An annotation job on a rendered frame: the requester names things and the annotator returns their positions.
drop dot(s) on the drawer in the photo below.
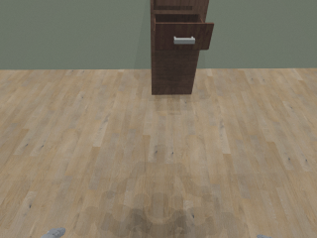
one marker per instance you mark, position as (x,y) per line
(181,26)

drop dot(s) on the cabinet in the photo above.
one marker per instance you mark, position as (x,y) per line
(173,71)

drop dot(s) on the left robot hand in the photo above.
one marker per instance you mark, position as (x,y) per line
(54,233)

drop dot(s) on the handle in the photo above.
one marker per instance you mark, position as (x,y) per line
(183,41)

